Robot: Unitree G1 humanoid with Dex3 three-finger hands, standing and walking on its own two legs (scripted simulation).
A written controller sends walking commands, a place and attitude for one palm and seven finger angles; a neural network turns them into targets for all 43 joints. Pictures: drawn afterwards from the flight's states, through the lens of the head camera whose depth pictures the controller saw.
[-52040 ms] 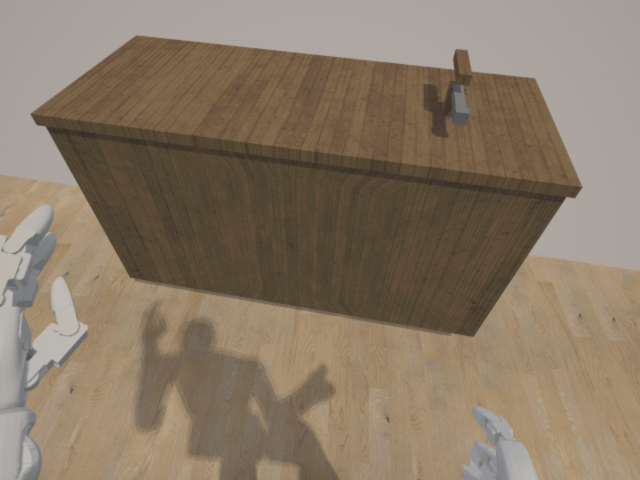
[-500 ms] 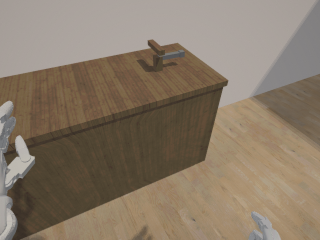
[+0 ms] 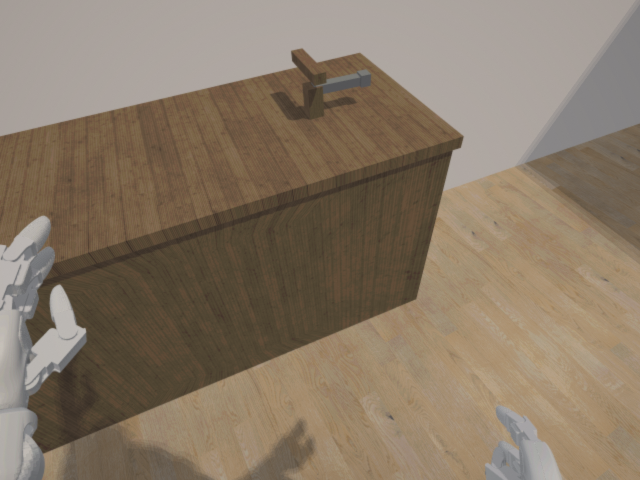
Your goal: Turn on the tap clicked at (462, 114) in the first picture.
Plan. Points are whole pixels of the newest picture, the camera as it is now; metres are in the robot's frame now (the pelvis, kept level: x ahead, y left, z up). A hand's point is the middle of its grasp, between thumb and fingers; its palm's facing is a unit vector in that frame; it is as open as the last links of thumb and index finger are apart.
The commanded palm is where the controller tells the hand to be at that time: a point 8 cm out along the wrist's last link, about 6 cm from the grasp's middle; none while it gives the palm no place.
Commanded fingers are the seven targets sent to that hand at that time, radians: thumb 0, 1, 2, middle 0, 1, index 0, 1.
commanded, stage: stand and check the lever's angle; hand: left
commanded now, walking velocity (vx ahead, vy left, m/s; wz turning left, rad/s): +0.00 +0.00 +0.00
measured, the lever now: (363, 78) +0.95 -0.03 +0.05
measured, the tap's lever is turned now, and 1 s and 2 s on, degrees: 86 86 86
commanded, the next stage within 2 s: stand and wait in 0.26 s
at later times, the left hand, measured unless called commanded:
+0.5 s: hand (52, 324) +0.22 +0.27 +0.16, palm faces +0.41 -0.83 -0.38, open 7.4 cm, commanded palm +0.17 +0.31 +0.18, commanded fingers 0.00 0.90 0.90 -0.20 -0.30 -0.20 -0.30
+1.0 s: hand (41, 318) +0.23 +0.29 +0.16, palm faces +0.40 -0.83 -0.37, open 7.4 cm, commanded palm +0.17 +0.33 +0.18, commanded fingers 0.00 0.90 0.90 -0.20 -0.30 -0.20 -0.30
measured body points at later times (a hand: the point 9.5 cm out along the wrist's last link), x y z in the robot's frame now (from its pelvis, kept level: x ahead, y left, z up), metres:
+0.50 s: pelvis +0.01 +0.03 +0.01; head +0.02 +0.03 +0.45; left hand +0.19 +0.32 +0.18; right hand +0.19 -0.20 -0.08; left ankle +0.01 +0.14 -0.74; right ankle +0.05 -0.07 -0.74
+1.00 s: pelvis +0.01 +0.05 +0.01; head +0.03 +0.05 +0.46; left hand +0.20 +0.33 +0.18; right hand +0.19 -0.18 -0.08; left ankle +0.01 +0.14 -0.74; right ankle +0.05 -0.07 -0.74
